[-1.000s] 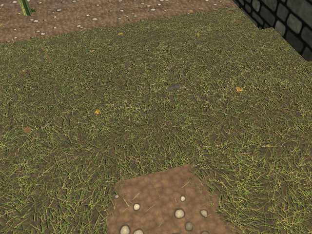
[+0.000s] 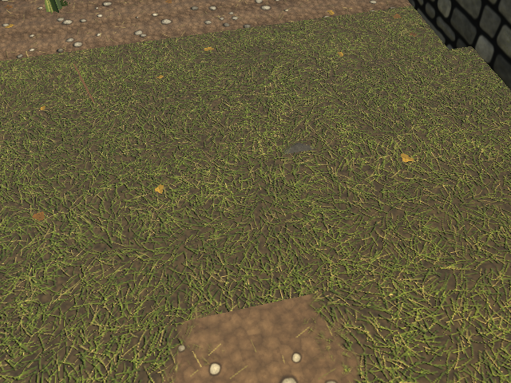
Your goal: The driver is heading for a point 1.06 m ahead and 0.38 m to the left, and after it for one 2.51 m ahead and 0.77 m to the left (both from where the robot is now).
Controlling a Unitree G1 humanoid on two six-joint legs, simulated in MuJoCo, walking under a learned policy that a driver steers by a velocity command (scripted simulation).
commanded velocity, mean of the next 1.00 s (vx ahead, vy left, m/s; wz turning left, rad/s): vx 0.26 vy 0.00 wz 0.21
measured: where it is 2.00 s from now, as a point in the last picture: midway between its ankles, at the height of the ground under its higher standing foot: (182, 304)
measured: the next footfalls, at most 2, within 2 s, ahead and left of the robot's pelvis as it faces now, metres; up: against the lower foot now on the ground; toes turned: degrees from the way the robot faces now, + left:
left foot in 0.18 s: +0.19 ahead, +0.11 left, -0.15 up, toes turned +4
right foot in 0.62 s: +0.22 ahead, -0.09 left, -0.15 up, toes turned +0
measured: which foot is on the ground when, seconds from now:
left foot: up 0.00-0.16, down 0.18-0.62, up 0.64-1.00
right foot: down 0.00-0.18, up 0.20-0.60, down 0.62-1.00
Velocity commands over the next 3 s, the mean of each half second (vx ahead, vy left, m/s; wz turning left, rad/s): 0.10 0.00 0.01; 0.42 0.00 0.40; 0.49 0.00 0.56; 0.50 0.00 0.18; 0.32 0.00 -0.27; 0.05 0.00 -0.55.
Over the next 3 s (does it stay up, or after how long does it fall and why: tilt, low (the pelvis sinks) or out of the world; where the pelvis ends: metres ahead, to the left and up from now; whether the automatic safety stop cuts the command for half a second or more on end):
stays up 0.97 0.50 -0.29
